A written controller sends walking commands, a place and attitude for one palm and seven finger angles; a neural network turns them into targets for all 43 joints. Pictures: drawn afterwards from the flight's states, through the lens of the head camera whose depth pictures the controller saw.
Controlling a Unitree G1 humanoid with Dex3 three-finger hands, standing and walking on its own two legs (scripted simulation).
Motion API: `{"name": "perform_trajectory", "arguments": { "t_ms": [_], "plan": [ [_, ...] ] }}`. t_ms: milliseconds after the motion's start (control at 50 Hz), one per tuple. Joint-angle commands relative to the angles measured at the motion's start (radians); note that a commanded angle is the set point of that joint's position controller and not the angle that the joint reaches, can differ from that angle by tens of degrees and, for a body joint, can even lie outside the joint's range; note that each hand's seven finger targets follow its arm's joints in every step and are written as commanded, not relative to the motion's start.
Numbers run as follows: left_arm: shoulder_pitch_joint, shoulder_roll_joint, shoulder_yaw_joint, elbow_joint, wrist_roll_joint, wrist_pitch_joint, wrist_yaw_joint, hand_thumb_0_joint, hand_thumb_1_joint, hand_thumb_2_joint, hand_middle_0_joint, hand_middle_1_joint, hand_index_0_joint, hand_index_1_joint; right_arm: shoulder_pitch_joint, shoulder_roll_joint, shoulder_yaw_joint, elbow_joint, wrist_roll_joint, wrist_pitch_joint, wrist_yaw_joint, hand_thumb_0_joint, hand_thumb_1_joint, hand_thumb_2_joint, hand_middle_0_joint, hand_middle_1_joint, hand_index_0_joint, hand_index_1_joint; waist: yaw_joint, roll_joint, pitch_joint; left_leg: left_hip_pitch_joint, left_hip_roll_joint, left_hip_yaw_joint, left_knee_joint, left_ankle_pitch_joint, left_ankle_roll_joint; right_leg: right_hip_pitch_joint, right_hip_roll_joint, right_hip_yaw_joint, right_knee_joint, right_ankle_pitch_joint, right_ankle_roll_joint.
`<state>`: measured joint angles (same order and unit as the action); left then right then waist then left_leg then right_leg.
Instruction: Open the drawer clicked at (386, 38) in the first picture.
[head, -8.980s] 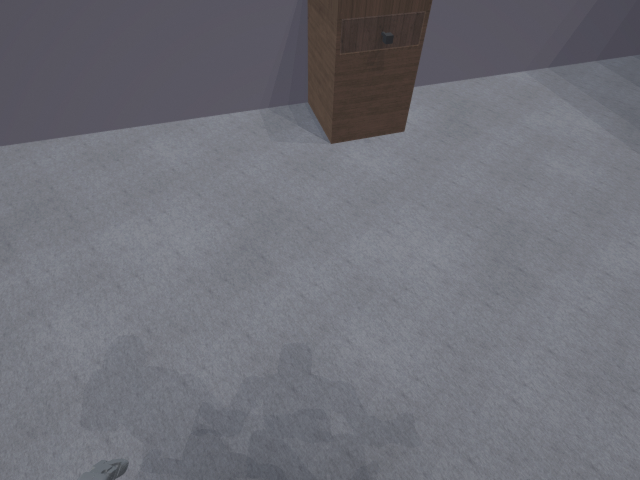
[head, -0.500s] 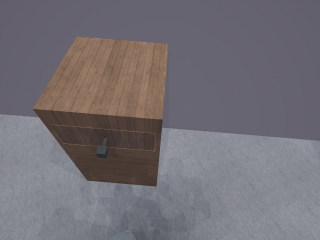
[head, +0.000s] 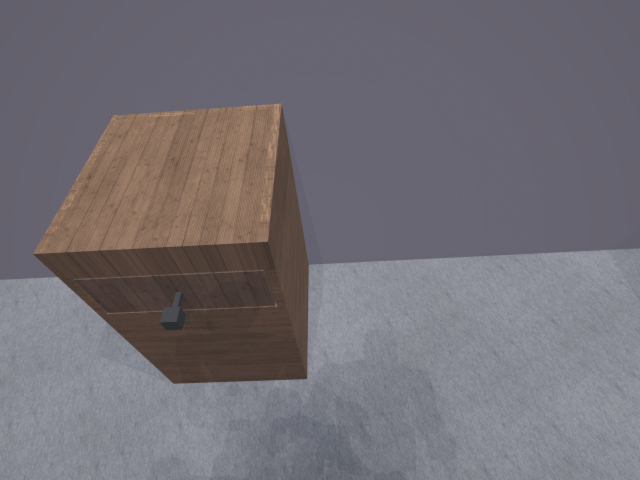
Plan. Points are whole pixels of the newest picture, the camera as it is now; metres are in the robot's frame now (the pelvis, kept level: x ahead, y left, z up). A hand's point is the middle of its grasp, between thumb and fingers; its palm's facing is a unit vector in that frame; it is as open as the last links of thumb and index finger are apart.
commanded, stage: come to a stop and stand still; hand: left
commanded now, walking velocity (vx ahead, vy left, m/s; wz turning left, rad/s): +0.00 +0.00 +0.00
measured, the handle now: (175, 310) +0.46 +0.34 -0.22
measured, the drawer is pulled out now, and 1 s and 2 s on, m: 0.00 0.00 0.00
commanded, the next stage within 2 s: look again from close up in 0.38 s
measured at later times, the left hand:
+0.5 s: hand out of the picture -0.03 +0.14 -0.17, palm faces +0.06 -0.98 -0.19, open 7.4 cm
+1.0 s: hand out of the picture -0.02 +0.20 -0.17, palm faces +0.03 -0.98 -0.19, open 7.4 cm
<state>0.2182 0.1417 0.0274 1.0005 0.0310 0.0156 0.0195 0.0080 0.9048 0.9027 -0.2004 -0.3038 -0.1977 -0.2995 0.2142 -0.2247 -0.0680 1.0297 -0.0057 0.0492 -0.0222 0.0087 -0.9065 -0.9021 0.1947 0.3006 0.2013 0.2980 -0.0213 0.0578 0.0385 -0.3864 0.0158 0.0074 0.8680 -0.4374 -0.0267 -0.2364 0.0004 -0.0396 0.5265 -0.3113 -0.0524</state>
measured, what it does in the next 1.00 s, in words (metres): steps on the spot: left foot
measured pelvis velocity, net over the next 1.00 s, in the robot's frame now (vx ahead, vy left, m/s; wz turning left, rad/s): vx -0.02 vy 0.03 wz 0.01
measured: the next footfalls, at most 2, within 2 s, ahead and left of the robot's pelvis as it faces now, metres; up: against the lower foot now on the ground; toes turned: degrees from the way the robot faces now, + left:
left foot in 0.10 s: -0.01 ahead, +0.13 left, +0.00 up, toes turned -6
right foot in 1.86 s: -0.01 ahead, -0.01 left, +0.00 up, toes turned -1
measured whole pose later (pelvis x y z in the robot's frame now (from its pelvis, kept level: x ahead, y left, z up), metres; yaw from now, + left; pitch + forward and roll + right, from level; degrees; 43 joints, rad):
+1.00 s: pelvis -0.02 +0.03 +0.00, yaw +1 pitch +0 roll +0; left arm 0.29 0.15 -0.01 1.10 0.01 -0.02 0.03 0.01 0.91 0.90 -0.20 -0.30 -0.20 -0.30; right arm 0.33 -0.14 0.03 1.10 -0.01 -0.04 -0.03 0.01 -0.91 -0.90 0.20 0.30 0.20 0.30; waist 0.00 0.01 -0.01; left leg -0.15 -0.04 0.05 0.44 -0.29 0.05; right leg -0.21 -0.02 -0.04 0.47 -0.26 0.00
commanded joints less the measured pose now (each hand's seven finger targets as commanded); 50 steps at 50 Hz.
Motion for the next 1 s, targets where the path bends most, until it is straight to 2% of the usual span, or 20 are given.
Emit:
{"name": "perform_trajectory", "arguments": {
  "t_ms": [0, 40, 80, 100, 120, 140, 220, 320, 440, 460, 480, 500, 520, 540, 600, 620, 680, 780, 800, 980],
  "plan": [
    [0.066, 0.173, 0.037, -0.006, -0.012, -0.030, 0.020, 0.000, 0.900, 0.900, -0.200, -0.300, -0.200, -0.300, 0.014, 0.009, 0.021, -0.026, 0.001, -0.032, -0.008, 0.000, -0.900, -0.900, 0.200, 0.300, 0.200, 0.300, 0.040, -0.192, -0.076, 0.069, 0.021, 0.005, -0.268, 0.017, -0.006, 0.161, -0.234, 0.187, -0.137, 0.610, -0.130],
    [0.046, 0.163, 0.031, 0.014, -0.025, -0.031, 0.025, 0.000, 0.900, 0.900, -0.200, -0.300, -0.200, -0.300, 0.088, 0.017, 0.033, 0.023, 0.000, -0.045, -0.016, 0.000, -0.900, -0.900, 0.200, 0.300, 0.200, 0.300, 0.013, -0.151, -0.106, 0.211, 0.028, -0.007, -0.505, 0.209, 0.002, 0.149, -0.204, 0.177, -0.101, 0.561, -0.083],
    [0.075, 0.116, 0.015, 0.035, -0.036, -0.034, 0.019, 0.000, 0.900, 0.900, -0.200, -0.300, -0.200, -0.300, 0.091, -0.023, 0.038, 0.052, -0.007, -0.065, -0.022, 0.000, -0.900, -0.900, 0.200, 0.300, 0.200, 0.300, 0.040, -0.029, -0.122, 0.327, 0.115, -0.075, -0.498, 0.553, 0.041, 0.090, -0.114, 0.124, -0.102, 0.460, -0.005],
    [0.063, 0.110, 0.014, 0.040, -0.030, -0.030, 0.019, 0.000, 0.900, 0.900, -0.200, -0.300, -0.200, -0.300, 0.086, -0.029, 0.037, 0.056, -0.004, -0.060, -0.024, 0.000, -0.900, -0.900, 0.200, 0.300, 0.200, 0.300, 0.039, -0.052, -0.100, 0.314, 0.128, -0.060, -0.472, 0.515, 0.038, 0.078, -0.101, 0.114, -0.133, 0.374, 0.006],
    [0.056, 0.107, 0.009, 0.058, -0.032, -0.029, 0.018, 0.000, 0.900, 0.900, -0.200, -0.300, -0.200, -0.300, 0.077, -0.013, 0.043, 0.075, -0.006, -0.064, -0.028, 0.000, -0.900, -0.900, 0.200, 0.300, 0.200, 0.300, 0.037, 0.024, -0.082, 0.295, 0.121, -0.064, -0.477, 0.525, 0.043, 0.088, -0.106, 0.105, -0.136, 0.384, 0.011],
    [0.051, 0.115, 0.010, 0.066, -0.033, -0.027, 0.018, 0.000, 0.900, 0.900, -0.200, -0.300, -0.200, -0.300, 0.085, -0.002, 0.047, 0.083, -0.005, -0.062, -0.028, 0.000, -0.900, -0.900, 0.200, 0.300, 0.200, 0.300, 0.034, 0.040, -0.068, 0.271, 0.117, -0.061, -0.495, 0.499, 0.041, 0.112, -0.104, 0.097, -0.138, 0.366, 0.012],
    [0.055, 0.110, 0.002, 0.092, -0.031, -0.023, 0.014, 0.000, 0.900, 0.900, -0.200, -0.300, -0.200, -0.300, 0.103, 0.013, 0.051, 0.096, -0.005, -0.049, -0.026, 0.000, -0.900, -0.900, 0.200, 0.300, 0.200, 0.300, 0.031, -0.020, 0.037, 0.200, 0.092, -0.052, -0.544, 0.255, 0.033, 0.085, -0.101, 0.122, -0.226, 0.174, 0.012],
    [0.079, 0.099, -0.001, 0.103, -0.029, -0.025, 0.013, 0.000, 0.900, 0.900, -0.200, -0.300, -0.200, -0.300, 0.151, 0.024, 0.054, 0.106, -0.009, -0.046, -0.023, 0.000, -0.900, -0.900, 0.200, 0.300, 0.200, 0.300, 0.021, -0.075, 0.075, 0.204, 0.070, -0.036, -0.544, 0.209, 0.034, 0.033, -0.105, 0.154, -0.291, 0.023, 0.014],
    [0.126, 0.077, -0.003, 0.117, -0.031, -0.037, 0.014, 0.000, 0.900, 0.900, -0.200, -0.300, -0.200, -0.300, 0.181, 0.031, 0.059, 0.109, -0.007, -0.058, -0.025, 0.000, -0.900, -0.900, 0.200, 0.300, 0.200, 0.300, 0.020, -0.083, 0.036, 0.228, 0.072, -0.040, -0.540, 0.270, 0.037, 0.057, -0.107, 0.145, -0.274, 0.109, 0.009],
    [0.214, 0.124, 0.003, 0.134, -0.008, -0.074, 0.062, 0.000, 0.900, 0.900, -0.200, -0.300, -0.200, -0.300, 0.068, -0.017, 0.051, 0.047, -0.001, -0.078, -0.011, 0.000, -0.900, -0.900, 0.200, 0.300, 0.200, 0.300, 0.069, -0.177, 0.104, 0.042, 0.049, 0.056, -0.287, 0.134, -0.001, 0.109, -0.176, 0.193, -0.220, 0.804, 0.139],
    [0.234, 0.154, 0.012, 0.097, -0.008, -0.081, 0.060, 0.000, 0.900, 0.900, -0.200, -0.300, -0.200, -0.300, 0.144, 0.039, 0.053, 0.002, 0.001, -0.062, -0.015, 0.000, -0.900, -0.900, 0.200, 0.300, 0.200, 0.300, 0.017, -0.148, -0.021, 0.062, 0.033, -0.032, -0.197, 0.043, 0.030, 0.174, -0.256, 0.254, -0.183, 0.858, 0.107],
    [0.179, 0.162, 0.009, 0.078, -0.012, -0.083, 0.054, 0.000, 0.900, 0.900, -0.200, -0.300, -0.200, -0.300, 0.172, 0.045, 0.053, 0.002, 0.003, -0.054, -0.009, 0.000, -0.900, -0.900, 0.200, 0.300, 0.200, 0.300, -0.004, -0.116, -0.105, 0.083, 0.053, -0.033, -0.165, 0.053, 0.041, 0.188, -0.270, 0.223, -0.178, 0.688, 0.024],
    [0.152, 0.143, 0.006, 0.055, -0.010, -0.079, 0.044, 0.000, 0.900, 0.900, -0.200, -0.300, -0.200, -0.300, 0.162, 0.047, 0.053, -0.015, 0.004, -0.058, -0.006, 0.000, -0.900, -0.900, 0.200, 0.300, 0.200, 0.300, 0.001, -0.107, -0.125, 0.102, 0.040, -0.021, -0.175, 0.034, 0.037, 0.138, -0.245, 0.210, -0.183, 0.480, -0.064],
    [0.130, 0.128, 0.002, 0.043, -0.008, -0.073, 0.038, 0.000, 0.900, 0.900, -0.200, -0.300, -0.200, -0.300, 0.161, 0.051, 0.053, -0.017, -0.001, -0.060, -0.005, 0.000, -0.900, -0.900, 0.200, 0.300, 0.200, 0.300, -0.006, -0.096, -0.089, 0.124, 0.029, 0.002, -0.225, 0.047, 0.033, 0.069, -0.229, 0.192, -0.201, 0.330, -0.095],
    [0.105, 0.103, -0.004, 0.041, -0.014, -0.060, 0.029, 0.000, 0.900, 0.900, -0.200, -0.300, -0.200, -0.300, 0.231, 0.057, 0.062, 0.004, -0.008, -0.069, -0.005, 0.000, -0.900, -0.900, 0.200, 0.300, 0.200, 0.300, -0.025, -0.102, -0.006, 0.202, 0.031, -0.009, -0.402, 0.180, 0.041, -0.045, -0.154, 0.127, -0.180, 0.072, -0.057],
    [0.124, 0.078, -0.009, 0.045, -0.020, -0.056, 0.026, 0.000, 0.900, 0.900, -0.200, -0.300, -0.200, -0.300, 0.225, 0.032, 0.062, 0.008, -0.012, -0.076, -0.006, 0.000, -0.900, -0.900, 0.200, 0.300, 0.200, 0.300, -0.006, -0.049, 0.027, 0.181, 0.064, -0.048, -0.432, 0.242, 0.054, -0.076, -0.112, 0.126, -0.160, 0.023, -0.034],
    [0.146, 0.072, -0.016, 0.056, -0.021, -0.047, 0.021, 0.000, 0.900, 0.900, -0.200, -0.300, -0.200, -0.300, 0.184, 0.009, 0.069, 0.002, -0.013, -0.085, -0.011, 0.000, -0.900, -0.900, 0.200, 0.300, 0.200, 0.300, 0.023, 0.041, 0.037, 0.097, 0.102, -0.103, -0.489, 0.283, 0.074, 0.012, -0.073, 0.078, -0.101, 0.099, -0.007],
    [0.155, 0.073, -0.023, 0.070, -0.021, -0.041, 0.017, 0.000, 0.900, 0.900, -0.200, -0.300, -0.200, -0.300, 0.174, -0.011, 0.073, 0.013, -0.011, -0.091, -0.016, 0.000, -0.900, -0.900, 0.200, 0.300, 0.200, 0.300, 0.032, -0.049, 0.056, 0.088, 0.096, -0.106, -0.531, 0.255, 0.079, 0.039, -0.082, 0.073, -0.103, 0.124, 0.005],
    [0.148, 0.072, -0.024, 0.071, -0.022, -0.040, 0.016, 0.000, 0.900, 0.900, -0.200, -0.300, -0.200, -0.300, 0.178, -0.005, 0.074, 0.020, -0.012, -0.092, -0.016, 0.000, -0.900, -0.900, 0.200, 0.300, 0.200, 0.300, 0.033, -0.022, 0.062, 0.072, 0.094, -0.113, -0.546, 0.249, 0.081, 0.054, -0.082, 0.067, -0.102, 0.125, 0.006],
    [0.144, 0.093, -0.022, 0.077, -0.022, -0.041, 0.017, 0.000, 0.900, 0.900, -0.200, -0.300, -0.200, -0.300, 0.168, -0.028, 0.076, 0.049, -0.009, -0.102, -0.019, 0.000, -0.900, -0.900, 0.200, 0.300, 0.200, 0.300, 0.032, -0.055, 0.017, 0.162, 0.090, -0.090, -0.532, 0.396, 0.080, 0.069, -0.096, 0.069, -0.098, 0.201, 0.016]
  ]
}}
